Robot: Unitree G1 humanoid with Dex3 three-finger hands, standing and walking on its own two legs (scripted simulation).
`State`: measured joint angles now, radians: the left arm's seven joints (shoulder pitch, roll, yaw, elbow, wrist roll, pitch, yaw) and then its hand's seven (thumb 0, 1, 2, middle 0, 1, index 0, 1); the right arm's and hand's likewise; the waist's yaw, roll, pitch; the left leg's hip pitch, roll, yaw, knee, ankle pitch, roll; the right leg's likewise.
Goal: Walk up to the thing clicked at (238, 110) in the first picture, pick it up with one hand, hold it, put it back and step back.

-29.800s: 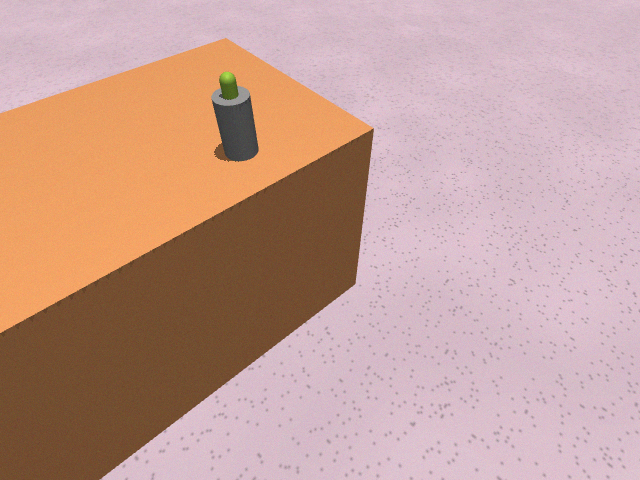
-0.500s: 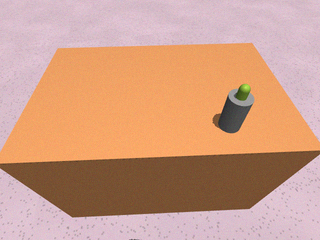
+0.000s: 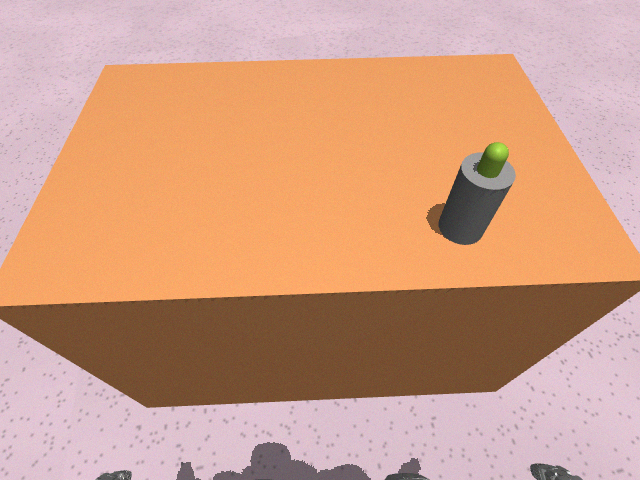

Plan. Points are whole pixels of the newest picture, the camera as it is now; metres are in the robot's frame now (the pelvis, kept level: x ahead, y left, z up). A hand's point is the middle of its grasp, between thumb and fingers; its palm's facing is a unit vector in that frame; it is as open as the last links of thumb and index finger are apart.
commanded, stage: step back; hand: right
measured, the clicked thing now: (478, 191) +0.50 -0.23 +0.02
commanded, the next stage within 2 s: none
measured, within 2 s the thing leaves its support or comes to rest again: neither
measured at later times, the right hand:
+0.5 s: hand out of the picture -0.05 -0.24 -0.15, palm faces -0.04 +0.91 -0.42, open 7.4 cm
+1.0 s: hand out of the picture -0.12 -0.25 -0.16, palm faces +0.05 +0.93 -0.35, open 7.4 cm
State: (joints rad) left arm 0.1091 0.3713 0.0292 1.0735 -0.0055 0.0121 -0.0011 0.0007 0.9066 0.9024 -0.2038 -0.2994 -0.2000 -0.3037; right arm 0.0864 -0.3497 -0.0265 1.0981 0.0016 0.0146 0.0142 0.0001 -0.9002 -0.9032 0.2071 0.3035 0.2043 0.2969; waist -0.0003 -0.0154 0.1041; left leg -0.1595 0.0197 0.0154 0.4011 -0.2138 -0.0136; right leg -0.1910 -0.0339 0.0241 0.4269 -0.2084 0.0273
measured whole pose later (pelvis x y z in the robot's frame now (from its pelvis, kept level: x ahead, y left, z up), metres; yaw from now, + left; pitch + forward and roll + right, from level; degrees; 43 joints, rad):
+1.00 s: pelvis -0.21 +0.02 -0.01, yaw -4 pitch -1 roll +2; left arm 0.16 0.35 0.07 0.81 0.03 0.05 0.00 0.00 0.90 0.90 -0.21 -0.30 -0.20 -0.30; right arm 0.13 -0.39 -0.04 0.87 0.01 0.05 -0.02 0.00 -0.90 -0.90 0.21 0.30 0.20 0.30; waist 0.02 0.01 0.15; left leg -0.43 -0.11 -0.13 1.11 -0.51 0.00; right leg -0.30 0.02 0.06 0.56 -0.25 -0.04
